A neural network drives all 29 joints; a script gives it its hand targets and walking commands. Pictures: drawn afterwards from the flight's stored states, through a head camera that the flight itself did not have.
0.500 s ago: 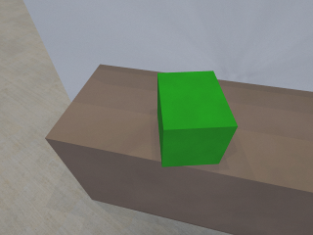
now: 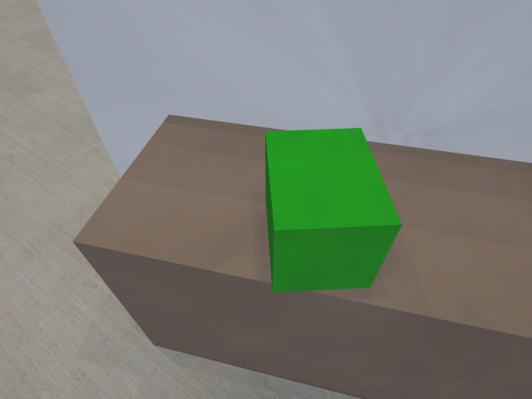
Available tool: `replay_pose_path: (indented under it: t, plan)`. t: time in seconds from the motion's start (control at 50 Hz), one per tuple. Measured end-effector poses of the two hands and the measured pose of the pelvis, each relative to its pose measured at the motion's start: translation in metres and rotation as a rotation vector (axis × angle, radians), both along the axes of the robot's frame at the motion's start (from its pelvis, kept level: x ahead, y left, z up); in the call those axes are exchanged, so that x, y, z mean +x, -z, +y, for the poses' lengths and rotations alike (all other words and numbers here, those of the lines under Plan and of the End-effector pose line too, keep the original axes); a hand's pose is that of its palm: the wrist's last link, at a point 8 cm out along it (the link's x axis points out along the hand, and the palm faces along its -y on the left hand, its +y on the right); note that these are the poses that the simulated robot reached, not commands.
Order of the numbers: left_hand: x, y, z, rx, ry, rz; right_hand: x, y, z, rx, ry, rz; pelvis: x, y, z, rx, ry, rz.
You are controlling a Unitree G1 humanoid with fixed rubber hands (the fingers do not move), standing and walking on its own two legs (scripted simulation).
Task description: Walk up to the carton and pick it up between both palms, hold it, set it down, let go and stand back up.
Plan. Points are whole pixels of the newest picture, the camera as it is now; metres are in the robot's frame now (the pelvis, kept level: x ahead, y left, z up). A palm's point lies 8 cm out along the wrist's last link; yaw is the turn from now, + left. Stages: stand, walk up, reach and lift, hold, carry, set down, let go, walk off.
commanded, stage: stand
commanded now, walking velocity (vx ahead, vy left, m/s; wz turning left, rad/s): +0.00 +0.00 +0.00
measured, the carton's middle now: (317, 209) +0.45 -0.08 +0.00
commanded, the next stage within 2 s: none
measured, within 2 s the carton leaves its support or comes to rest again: neither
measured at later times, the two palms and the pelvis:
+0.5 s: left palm out of the picture +0.01 +0.25 -0.14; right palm out of the picture +0.01 -0.24 -0.13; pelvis +0.01 +0.00 +0.00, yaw +0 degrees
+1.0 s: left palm out of the picture +0.00 +0.24 -0.14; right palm out of the picture +0.01 -0.24 -0.13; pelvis +0.01 +0.00 +0.00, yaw +0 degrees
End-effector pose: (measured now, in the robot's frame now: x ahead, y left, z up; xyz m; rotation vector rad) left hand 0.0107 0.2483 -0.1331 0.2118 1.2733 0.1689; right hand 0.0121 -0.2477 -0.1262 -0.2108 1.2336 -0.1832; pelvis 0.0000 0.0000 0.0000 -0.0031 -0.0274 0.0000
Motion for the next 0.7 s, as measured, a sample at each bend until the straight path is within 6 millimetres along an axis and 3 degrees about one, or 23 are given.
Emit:
replay_pose_path:
  t: [0.7]
  plan:
    - [-0.0075,0.0027,-0.0039,-0.008,-0.022,0.053,-0.0016,0.0045,0.0076,0.013,0.015,0.052,0.0062,-0.0015,0.0013,0.002,-0.002,0.001]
